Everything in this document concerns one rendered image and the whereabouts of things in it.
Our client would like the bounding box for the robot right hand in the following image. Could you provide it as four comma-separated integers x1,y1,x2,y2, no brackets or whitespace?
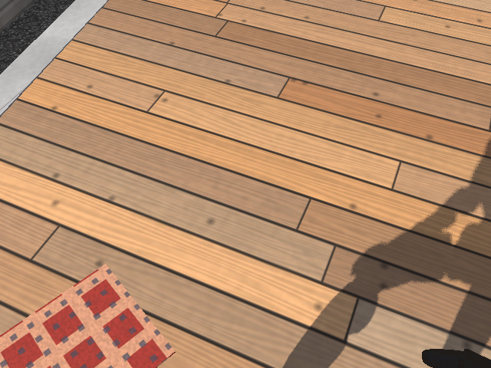
422,349,491,368

